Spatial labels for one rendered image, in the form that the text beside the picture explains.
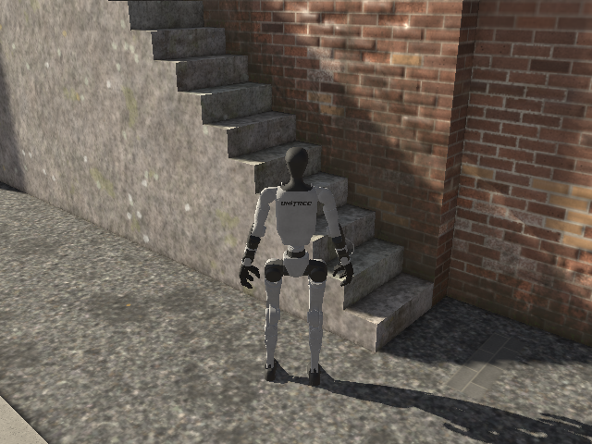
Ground stairs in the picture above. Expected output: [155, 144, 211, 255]
[0, 0, 434, 352]

